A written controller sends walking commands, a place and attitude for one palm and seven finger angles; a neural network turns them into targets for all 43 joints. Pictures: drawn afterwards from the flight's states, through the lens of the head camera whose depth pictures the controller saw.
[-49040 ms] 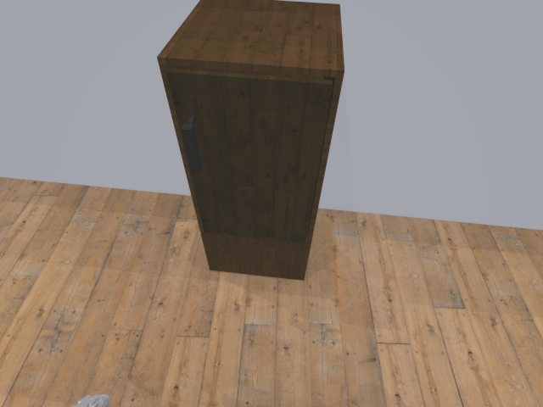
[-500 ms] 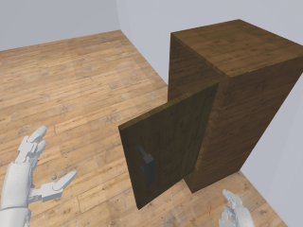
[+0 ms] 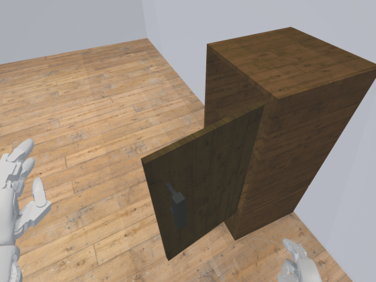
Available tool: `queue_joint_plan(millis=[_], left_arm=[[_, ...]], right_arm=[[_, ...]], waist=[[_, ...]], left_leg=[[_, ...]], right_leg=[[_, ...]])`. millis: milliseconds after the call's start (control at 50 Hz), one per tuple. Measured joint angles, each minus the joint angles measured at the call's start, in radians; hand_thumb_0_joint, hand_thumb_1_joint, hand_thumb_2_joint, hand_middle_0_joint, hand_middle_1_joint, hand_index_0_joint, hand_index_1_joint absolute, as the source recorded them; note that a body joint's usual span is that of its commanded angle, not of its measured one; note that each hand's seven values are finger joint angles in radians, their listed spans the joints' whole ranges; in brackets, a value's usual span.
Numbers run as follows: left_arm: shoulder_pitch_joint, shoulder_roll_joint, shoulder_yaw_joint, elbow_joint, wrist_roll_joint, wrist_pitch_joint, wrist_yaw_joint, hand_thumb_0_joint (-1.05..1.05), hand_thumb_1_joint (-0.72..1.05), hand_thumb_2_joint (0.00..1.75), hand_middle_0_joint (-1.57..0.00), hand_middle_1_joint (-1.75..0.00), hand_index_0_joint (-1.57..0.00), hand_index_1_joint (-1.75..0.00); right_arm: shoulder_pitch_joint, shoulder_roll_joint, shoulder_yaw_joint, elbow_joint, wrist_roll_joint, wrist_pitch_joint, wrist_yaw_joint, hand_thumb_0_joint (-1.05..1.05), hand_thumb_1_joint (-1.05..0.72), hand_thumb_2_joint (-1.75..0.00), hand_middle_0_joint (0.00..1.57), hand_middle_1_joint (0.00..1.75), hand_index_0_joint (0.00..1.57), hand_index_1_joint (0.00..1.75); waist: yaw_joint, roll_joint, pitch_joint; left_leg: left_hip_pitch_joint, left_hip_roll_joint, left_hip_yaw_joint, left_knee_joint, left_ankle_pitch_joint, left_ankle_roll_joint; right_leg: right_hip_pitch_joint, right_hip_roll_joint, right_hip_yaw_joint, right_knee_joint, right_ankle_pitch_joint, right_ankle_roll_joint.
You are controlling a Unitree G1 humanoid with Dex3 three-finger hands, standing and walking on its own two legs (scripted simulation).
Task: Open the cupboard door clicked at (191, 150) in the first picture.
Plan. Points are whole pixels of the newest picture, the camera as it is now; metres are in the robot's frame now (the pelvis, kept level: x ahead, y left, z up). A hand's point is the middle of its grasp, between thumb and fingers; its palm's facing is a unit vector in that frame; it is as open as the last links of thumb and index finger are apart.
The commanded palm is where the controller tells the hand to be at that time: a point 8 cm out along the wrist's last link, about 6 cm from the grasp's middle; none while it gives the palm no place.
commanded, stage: draw the hand back to the body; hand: left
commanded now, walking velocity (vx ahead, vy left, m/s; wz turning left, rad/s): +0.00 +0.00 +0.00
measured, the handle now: (175, 205) +0.32 +0.08 -0.05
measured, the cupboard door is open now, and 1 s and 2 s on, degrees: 100 100 100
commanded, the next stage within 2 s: step back with the hand held close in 0.10 s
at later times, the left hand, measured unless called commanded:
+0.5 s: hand (47, 208) +0.18 +0.26 +0.15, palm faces +0.35 -0.78 -0.51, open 7.4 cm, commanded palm +0.12 +0.30 +0.17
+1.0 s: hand out of the picture +0.10 +0.29 +0.15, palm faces +0.46 -0.73 -0.51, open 7.4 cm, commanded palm +0.03 +0.32 +0.17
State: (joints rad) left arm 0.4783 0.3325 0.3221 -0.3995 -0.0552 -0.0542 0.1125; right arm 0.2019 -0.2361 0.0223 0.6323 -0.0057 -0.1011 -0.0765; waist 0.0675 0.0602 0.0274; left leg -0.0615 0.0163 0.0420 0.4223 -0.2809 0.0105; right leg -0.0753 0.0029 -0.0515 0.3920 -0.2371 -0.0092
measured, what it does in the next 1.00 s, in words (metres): shifts its weight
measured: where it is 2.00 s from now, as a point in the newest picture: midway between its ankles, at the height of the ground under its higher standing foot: outside the picture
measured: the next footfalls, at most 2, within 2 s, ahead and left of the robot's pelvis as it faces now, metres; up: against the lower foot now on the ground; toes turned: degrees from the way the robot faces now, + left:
right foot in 1.52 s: -0.26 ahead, -0.11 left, +0.00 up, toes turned -1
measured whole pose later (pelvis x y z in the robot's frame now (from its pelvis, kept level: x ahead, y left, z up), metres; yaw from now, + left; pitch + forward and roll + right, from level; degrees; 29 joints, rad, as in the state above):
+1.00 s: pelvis -0.10 +0.02 -0.02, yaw +2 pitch -1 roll -1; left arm 0.53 0.41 0.45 -0.51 0.01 -0.21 0.16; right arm 0.23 -0.21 0.00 0.57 -0.01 -0.08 -0.09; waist 0.00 -0.01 0.07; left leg -0.39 -0.01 0.03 0.64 -0.23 0.05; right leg -0.38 0.01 0.01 0.59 -0.18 0.02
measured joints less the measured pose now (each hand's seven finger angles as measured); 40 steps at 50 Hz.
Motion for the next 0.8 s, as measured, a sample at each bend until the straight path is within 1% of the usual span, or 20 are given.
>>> queue_joint_plan(millis=[260,320,360,420,500,620,800], left_arm=[[-0.020,0.004,0.016,0.018,0.001,-0.023,-0.001,0.01,0.89,0.89,-0.21,-0.30,-0.21,-0.30],[-0.025,0.021,0.055,0.029,0.011,-0.064,0.000,0.01,0.89,0.89,-0.21,-0.30,-0.21,-0.30],[-0.008,0.028,0.070,0.024,0.013,-0.078,0.003,0.01,0.89,0.89,-0.21,-0.30,-0.21,-0.30],[0.029,0.035,0.064,0.005,0.015,-0.086,0.003,0.01,0.89,0.89,-0.21,-0.30,-0.21,-0.30],[0.071,0.055,0.051,-0.029,0.017,-0.083,0.001,0.01,0.89,0.89,-0.21,-0.30,-0.21,-0.30],[0.090,0.089,0.073,-0.063,0.017,-0.087,0.015,0.01,0.89,0.89,-0.21,-0.30,-0.21,-0.31],[0.085,0.081,0.090,-0.096,0.037,-0.115,0.041,0.01,0.89,0.89,-0.21,-0.30,-0.21,-0.30]], right_arm=[[-0.005,0.006,-0.001,0.012,0.003,-0.007,-0.002,0.02,-0.91,-0.90,0.20,0.30,0.20,0.30],[-0.018,0.004,0.002,-0.004,0.001,0.013,0.000,0.02,-0.91,-0.90,0.20,0.30,0.20,0.30],[-0.029,0.000,-0.001,-0.016,-0.001,0.028,0.002,0.02,-0.91,-0.90,0.20,0.30,0.20,0.30],[-0.038,-0.010,-0.013,-0.033,-0.003,0.046,-0.002,0.01,-0.91,-0.90,0.20,0.30,0.20,0.30],[-0.041,-0.016,-0.033,-0.048,0.002,0.073,-0.010,0.01,-0.91,-0.90,0.20,0.30,0.20,0.30],[-0.038,-0.007,-0.043,-0.061,0.009,0.094,-0.017,0.01,-0.91,-0.90,0.20,0.30,0.20,0.30],[-0.012,0.007,-0.028,-0.076,0.009,0.072,-0.014,0.01,-0.91,-0.90,0.20,0.30,0.20,0.30]], waist=[[-0.003,0.011,0.005],[-0.023,0.012,-0.004],[-0.036,0.010,-0.005],[-0.051,0.006,-0.001],[-0.063,-0.006,0.006],[-0.067,-0.032,0.014],[-0.068,-0.053,0.015]], left_leg=[[0.000,0.011,-0.004,-0.007,0.015,-0.008],[-0.051,0.019,-0.011,0.013,0.015,-0.009],[-0.078,0.020,-0.005,0.014,0.022,-0.008],[-0.103,0.011,0.007,0.005,0.035,-0.002],[-0.131,0.000,0.020,0.009,0.047,0.005],[-0.172,-0.007,0.029,0.038,0.056,0.014],[-0.256,-0.011,0.021,0.110,0.067,0.031]], right_leg=[[0.006,0.012,-0.004,-0.019,0.019,-0.009],[-0.029,0.019,-0.011,-0.030,0.035,-0.011],[-0.057,0.020,-0.005,-0.032,0.046,-0.009],[-0.094,0.011,0.006,-0.023,0.055,-0.003],[-0.135,-0.001,0.019,0.003,0.058,0.005],[-0.182,-0.010,0.028,0.040,0.066,0.012],[-0.246,-0.016,0.020,0.080,0.091,0.020]])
